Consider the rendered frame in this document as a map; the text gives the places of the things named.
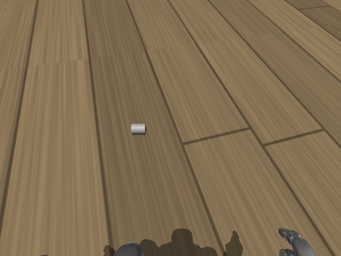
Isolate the right robot hand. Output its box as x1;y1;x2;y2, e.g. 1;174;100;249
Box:
279;228;316;256

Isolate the can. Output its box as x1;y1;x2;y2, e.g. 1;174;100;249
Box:
131;124;145;133

